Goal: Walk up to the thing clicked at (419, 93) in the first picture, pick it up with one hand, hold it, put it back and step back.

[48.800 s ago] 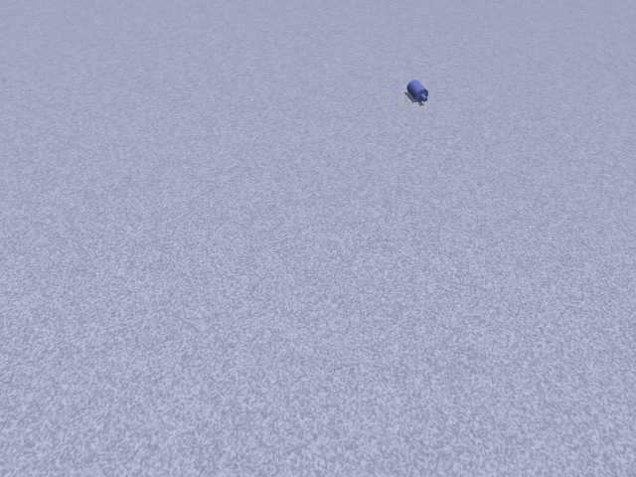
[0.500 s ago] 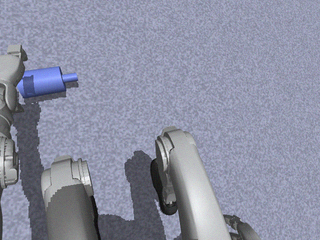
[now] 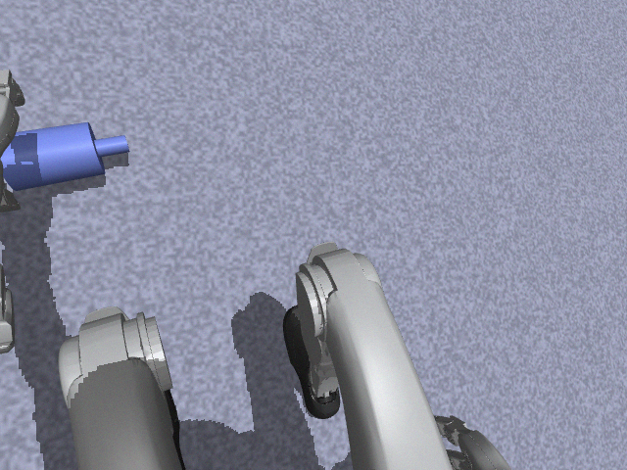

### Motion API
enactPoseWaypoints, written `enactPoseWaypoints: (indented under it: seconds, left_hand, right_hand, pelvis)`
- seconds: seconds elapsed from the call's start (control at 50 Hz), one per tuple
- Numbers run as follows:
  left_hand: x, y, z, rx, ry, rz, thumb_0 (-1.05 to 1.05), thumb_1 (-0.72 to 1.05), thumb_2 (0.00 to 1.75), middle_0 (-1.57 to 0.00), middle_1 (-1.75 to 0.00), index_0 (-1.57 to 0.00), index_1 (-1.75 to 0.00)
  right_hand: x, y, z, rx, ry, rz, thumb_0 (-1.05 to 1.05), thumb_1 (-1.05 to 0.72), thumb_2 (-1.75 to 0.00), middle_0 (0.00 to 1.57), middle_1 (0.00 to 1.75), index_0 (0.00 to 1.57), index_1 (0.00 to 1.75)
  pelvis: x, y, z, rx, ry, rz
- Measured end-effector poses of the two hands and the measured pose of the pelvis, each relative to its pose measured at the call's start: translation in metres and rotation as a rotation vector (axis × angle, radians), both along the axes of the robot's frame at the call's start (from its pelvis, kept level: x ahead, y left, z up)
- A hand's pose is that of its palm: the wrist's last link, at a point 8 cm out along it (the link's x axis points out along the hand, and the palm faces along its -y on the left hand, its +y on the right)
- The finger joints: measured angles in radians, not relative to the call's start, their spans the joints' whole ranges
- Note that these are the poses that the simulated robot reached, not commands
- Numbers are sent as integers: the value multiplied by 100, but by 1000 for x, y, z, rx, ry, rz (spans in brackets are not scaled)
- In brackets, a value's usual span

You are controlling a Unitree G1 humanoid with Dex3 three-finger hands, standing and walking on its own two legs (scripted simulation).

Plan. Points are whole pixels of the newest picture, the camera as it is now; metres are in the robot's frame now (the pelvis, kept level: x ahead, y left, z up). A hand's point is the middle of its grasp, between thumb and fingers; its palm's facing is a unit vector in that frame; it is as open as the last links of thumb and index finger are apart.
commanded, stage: rise first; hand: left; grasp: from above
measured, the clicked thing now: (70, 153) +0.57 +0.19 -0.30
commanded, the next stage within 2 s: approach in 1.54 s
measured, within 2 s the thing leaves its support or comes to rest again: neither
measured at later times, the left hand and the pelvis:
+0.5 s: hand out of the picture +0.52 +0.25 -0.18, palm faces -0.46 -0.05 -0.89, open 13.7 cm; pelvis +0.00 +0.01 -0.02, yaw -1 degrees
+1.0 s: hand out of the picture +0.53 +0.26 -0.19, palm faces -0.45 -0.05 -0.89, open 13.6 cm; pelvis +0.00 +0.01 -0.02, yaw -2 degrees
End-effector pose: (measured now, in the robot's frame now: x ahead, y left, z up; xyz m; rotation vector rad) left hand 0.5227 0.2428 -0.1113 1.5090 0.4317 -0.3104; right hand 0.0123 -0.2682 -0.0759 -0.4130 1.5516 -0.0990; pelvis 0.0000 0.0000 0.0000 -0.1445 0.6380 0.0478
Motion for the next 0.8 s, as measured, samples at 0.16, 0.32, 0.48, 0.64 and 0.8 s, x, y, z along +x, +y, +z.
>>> enactPoseWaypoints:
  seconds: [0.16,0.32,0.48,0.64,0.8]
  left_hand:
    - [4,0,-5,-1,-4,-6,0,-47,95,-7,-106,-11,-102]
    - [5,4,-8,-4,-5,5,0,-45,93,-7,-108,-12,-103]
    - [5,9,-15,-3,3,2,0,-44,93,-7,-109,-12,-103]
    - [6,13,-19,-6,3,1,0,-44,92,-7,-108,-12,-103]
    - [8,17,-24,-2,3,-3,0,-44,93,-7,-107,-12,-102]
  right_hand:
    - [-4,6,-6,4,0,0,0,-91,-90,20,30,21,30]
    - [-10,11,-8,4,3,-5,0,-90,-89,20,30,21,30]
    - [-14,13,-7,-2,7,2,0,-90,-89,20,30,21,30]
    - [-17,14,-4,-5,17,10,0,-90,-89,20,30,21,30]
    - [-17,15,-2,-4,22,18,0,-90,-89,20,30,21,30]
  pelvis:
    - [-2,3,-6,-8,-8,-3]
    - [-3,5,-12,-17,-15,-4]
    - [-5,6,-15,-25,-21,-3]
    - [-4,7,-17,-32,-23,-4]
    - [-4,8,-18,-37,-24,-6]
